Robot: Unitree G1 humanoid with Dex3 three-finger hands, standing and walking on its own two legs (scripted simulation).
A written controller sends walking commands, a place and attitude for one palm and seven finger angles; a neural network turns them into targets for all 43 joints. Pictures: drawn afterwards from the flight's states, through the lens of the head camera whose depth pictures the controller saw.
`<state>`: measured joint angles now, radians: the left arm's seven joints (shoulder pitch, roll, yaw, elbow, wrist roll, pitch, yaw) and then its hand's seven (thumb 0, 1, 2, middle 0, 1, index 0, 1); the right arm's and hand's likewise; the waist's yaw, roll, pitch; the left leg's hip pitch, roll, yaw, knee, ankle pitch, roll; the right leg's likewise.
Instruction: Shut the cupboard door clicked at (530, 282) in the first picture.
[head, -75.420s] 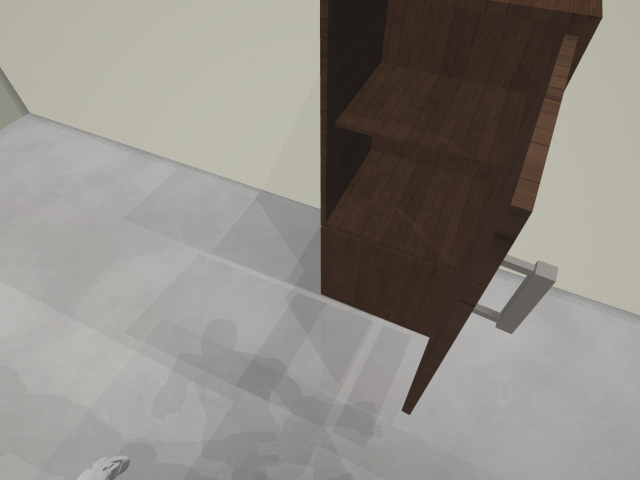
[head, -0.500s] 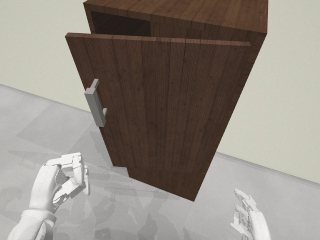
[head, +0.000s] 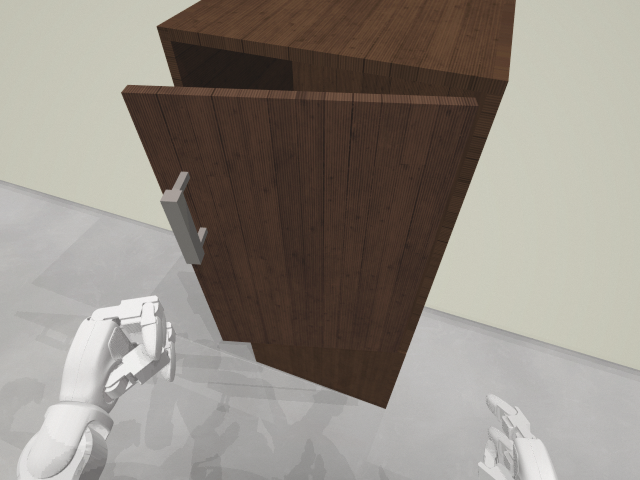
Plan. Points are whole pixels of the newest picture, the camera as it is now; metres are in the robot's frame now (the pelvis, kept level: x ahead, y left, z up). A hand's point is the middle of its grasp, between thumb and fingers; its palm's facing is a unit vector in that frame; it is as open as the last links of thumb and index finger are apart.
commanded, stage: raise the hand and make a fist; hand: left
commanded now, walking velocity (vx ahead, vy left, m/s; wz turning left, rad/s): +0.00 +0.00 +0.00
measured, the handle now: (189, 219) +0.42 +0.22 +0.09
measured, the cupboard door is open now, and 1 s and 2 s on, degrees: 16 16 15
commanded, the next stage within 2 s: bring the fist close to the handle in 0.04 s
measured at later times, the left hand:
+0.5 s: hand (180, 328) +0.25 +0.18 +0.10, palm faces -0.01 -1.00 -0.05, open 3.1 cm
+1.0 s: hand (192, 289) +0.30 +0.18 +0.10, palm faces +0.00 -1.00 -0.04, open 3.1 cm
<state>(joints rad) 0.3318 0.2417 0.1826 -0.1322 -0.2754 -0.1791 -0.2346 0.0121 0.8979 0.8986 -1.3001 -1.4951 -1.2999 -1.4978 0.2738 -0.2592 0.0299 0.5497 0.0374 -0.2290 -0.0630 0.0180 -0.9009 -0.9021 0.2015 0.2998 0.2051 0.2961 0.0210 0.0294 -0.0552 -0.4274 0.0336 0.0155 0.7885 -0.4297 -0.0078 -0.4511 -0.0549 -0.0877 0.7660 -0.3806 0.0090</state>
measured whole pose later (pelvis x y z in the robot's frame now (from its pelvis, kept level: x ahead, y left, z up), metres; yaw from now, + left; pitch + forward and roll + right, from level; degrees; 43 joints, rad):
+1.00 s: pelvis -0.01 +0.00 +0.00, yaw -1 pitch +4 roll +0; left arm -0.06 0.25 0.19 0.22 -0.24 -0.17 -0.22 0.01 0.90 0.90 -1.30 -1.50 -1.30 -1.50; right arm 0.25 -0.26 0.03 0.60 0.04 -0.18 -0.07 0.02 -0.90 -0.90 0.20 0.30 0.21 0.30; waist 0.01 0.03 -0.04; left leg -0.42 0.03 0.03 0.74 -0.40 -0.01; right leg -0.46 -0.06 -0.07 0.74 -0.35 0.01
